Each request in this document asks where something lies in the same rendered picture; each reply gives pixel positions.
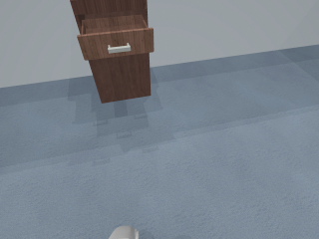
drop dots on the cabinet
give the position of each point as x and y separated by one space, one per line
123 77

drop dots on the handle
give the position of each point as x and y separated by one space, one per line
119 49

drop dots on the left robot thigh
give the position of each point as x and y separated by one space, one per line
125 232

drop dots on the drawer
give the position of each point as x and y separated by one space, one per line
98 34

